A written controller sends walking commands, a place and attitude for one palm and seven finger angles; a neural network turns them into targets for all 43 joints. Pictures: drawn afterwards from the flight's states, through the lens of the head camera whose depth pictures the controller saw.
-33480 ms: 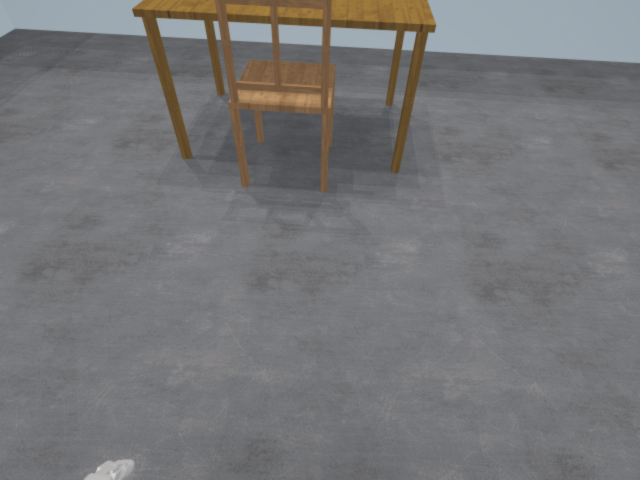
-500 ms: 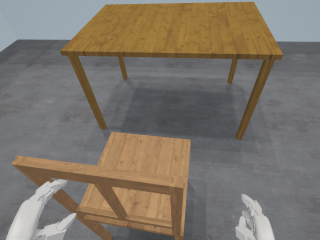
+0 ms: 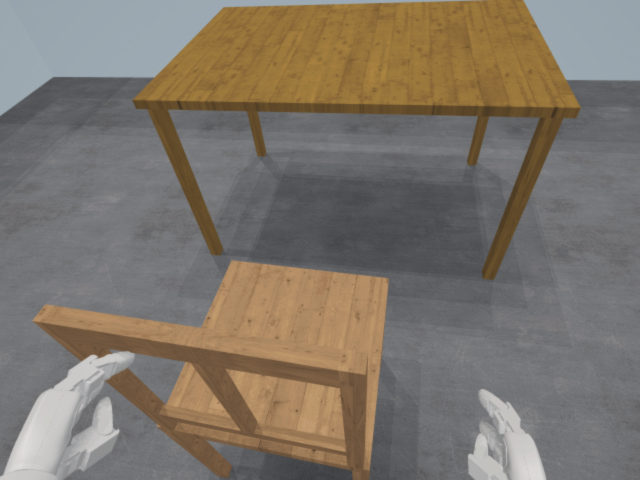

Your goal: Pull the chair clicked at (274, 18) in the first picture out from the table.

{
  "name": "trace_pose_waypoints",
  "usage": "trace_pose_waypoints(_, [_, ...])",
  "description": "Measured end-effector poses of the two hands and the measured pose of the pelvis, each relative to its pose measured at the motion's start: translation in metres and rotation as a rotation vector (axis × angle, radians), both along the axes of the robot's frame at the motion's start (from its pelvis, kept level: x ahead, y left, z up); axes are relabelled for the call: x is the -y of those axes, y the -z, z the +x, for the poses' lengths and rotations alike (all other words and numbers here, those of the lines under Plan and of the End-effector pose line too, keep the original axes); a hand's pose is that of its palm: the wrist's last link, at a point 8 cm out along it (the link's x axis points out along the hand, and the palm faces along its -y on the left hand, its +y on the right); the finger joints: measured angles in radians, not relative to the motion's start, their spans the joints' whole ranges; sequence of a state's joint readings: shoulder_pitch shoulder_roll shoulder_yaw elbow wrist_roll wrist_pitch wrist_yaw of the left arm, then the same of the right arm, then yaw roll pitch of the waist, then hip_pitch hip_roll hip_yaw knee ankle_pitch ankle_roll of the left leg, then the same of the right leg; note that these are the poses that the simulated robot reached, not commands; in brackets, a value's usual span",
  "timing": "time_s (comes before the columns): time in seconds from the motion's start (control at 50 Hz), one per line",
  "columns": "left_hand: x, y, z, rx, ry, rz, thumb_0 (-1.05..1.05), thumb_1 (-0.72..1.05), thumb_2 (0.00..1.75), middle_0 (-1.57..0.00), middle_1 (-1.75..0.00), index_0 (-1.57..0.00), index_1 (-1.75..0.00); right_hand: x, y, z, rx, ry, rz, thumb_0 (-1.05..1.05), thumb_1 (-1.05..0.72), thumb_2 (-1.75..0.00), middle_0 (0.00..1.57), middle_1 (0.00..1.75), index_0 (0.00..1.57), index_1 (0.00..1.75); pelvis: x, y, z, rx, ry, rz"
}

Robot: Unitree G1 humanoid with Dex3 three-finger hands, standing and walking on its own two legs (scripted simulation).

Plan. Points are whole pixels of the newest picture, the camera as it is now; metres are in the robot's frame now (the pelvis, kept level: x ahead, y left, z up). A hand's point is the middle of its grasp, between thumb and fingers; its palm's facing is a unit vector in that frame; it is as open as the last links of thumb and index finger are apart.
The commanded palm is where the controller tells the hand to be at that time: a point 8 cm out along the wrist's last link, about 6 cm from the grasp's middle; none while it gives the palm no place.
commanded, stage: step back with the hand held close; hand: left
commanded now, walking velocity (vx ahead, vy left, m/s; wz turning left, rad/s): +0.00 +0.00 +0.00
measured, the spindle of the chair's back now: (230, 397) +0.24 +0.19 -0.09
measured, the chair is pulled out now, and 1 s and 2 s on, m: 0.60 0.59 0.59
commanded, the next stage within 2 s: stop stepping back and stand still in 1.52 s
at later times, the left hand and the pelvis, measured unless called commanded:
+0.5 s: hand (61, 400) +0.14 +0.27 +0.13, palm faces +0.23 -0.81 -0.54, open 7.4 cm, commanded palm +0.09 +0.32 +0.18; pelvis -0.06 +0.02 +0.00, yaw -2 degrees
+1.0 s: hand (9, 432) +0.11 +0.27 +0.16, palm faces +0.36 -0.78 -0.52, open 7.4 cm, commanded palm +0.03 +0.32 +0.18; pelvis -0.11 +0.02 -0.01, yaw +0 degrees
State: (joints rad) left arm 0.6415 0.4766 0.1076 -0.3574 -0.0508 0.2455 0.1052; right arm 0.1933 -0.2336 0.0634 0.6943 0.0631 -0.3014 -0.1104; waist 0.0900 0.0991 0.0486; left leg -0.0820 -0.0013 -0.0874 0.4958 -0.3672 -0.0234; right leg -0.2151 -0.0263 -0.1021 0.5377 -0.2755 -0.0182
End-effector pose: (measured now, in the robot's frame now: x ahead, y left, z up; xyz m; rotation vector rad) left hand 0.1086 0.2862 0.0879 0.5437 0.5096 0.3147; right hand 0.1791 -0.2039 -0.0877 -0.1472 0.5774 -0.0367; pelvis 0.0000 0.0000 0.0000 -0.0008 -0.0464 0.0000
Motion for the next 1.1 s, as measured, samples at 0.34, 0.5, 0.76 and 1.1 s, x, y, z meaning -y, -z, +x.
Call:
trace_pose_waypoints(0.34, [-0.018,-0.103,0.043,0.595,0.112,0.163,0.00,0.90,0.90,-0.20,-0.30,-0.24,-0.32,0.021,-0.007,-0.047,-0.079,0.164,0.024,0.02,-0.91,-0.90,0.20,0.30,0.21,0.30,-0.012,-0.004,-0.045,-0.036,0.029,-0.001])
trace_pose_waypoints(0.5, [-0.018,-0.068,0.002,0.479,0.225,0.087,0.01,0.89,0.90,-0.21,-0.30,-0.22,-0.31,0.038,-0.011,-0.124,-0.261,0.263,-0.143,0.02,-0.91,-0.90,0.20,0.29,0.20,0.30,-0.024,-0.003,-0.059,-0.050,0.031,0.012])
trace_pose_waypoints(0.76, [-0.031,-0.104,-0.023,0.720,0.073,0.192,0.01,0.89,0.90,-0.20,-0.30,-0.20,-0.31,-0.002,0.011,-0.114,-0.144,0.178,0.004,0.02,-0.91,-0.90,0.20,0.30,0.21,0.30,-0.022,0.007,-0.078,-0.013,0.042,0.021])
trace_pose_waypoints(1.1, [-0.032,-0.119,-0.057,0.751,0.183,0.289,0.01,0.89,0.90,-0.21,-0.30,-0.21,-0.31,0.025,-0.005,-0.141,-0.186,0.177,-0.138,0.02,-0.91,-0.90,0.20,0.30,0.21,0.30,-0.016,0.009,-0.106,-0.078,-0.003,-0.013])
